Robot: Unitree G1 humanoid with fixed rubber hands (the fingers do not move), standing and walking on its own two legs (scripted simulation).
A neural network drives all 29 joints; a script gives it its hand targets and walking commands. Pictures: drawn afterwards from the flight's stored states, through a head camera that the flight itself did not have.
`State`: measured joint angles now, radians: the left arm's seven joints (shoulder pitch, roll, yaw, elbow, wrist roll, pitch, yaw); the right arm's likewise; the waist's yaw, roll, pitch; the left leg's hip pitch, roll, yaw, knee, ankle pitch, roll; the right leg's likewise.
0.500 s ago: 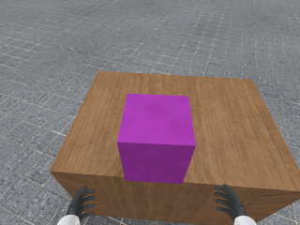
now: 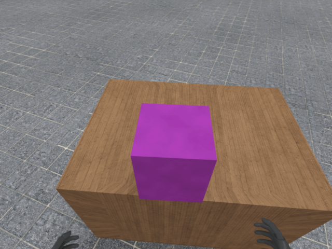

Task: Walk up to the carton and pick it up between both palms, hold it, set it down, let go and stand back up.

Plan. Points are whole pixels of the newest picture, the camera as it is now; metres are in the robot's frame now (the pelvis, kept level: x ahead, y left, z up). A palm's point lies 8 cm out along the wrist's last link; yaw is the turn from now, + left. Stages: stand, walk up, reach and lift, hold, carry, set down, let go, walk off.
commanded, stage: stand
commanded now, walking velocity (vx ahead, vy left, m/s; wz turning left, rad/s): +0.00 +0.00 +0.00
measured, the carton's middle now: (172, 154) +0.40 -0.01 -0.05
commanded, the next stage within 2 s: none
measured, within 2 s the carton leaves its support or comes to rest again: neither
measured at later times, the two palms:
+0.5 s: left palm out of the picture +0.10 +0.29 -0.09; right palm out of the picture +0.13 -0.27 -0.09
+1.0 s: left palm out of the picture +0.09 +0.29 -0.09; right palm out of the picture +0.12 -0.28 -0.09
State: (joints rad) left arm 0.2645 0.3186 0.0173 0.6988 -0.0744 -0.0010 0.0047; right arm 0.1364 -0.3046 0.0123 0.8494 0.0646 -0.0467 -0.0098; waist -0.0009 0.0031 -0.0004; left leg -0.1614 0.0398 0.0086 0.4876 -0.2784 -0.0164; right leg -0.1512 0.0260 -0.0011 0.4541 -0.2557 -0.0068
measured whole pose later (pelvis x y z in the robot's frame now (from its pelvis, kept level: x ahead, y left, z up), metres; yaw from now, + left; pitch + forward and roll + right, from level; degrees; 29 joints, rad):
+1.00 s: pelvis -0.01 +0.00 +0.00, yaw +0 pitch -3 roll -1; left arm 0.24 0.35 0.02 0.79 -0.07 -0.01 0.00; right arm 0.14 -0.32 0.01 0.85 0.06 -0.04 -0.01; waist 0.00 0.00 0.01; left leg -0.16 0.04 0.01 0.49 -0.27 -0.02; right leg -0.15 0.03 0.00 0.45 -0.24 -0.01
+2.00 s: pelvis -0.01 +0.00 +0.00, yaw +0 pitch -4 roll -1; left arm 0.18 0.36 0.02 0.87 -0.07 -0.01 0.00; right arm 0.14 -0.33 0.01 0.86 0.06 -0.03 -0.01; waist 0.00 0.00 0.04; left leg -0.16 0.04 0.01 0.49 -0.26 -0.02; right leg -0.15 0.02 0.00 0.45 -0.24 -0.01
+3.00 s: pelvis -0.01 +0.00 +0.00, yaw +0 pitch -3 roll +0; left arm 0.15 0.36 0.02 0.92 -0.07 -0.01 0.00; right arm 0.14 -0.34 0.01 0.90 0.06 -0.03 -0.02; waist 0.00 0.00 0.04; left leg -0.16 0.03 0.01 0.46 -0.25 -0.02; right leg -0.15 0.02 0.00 0.44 -0.24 -0.01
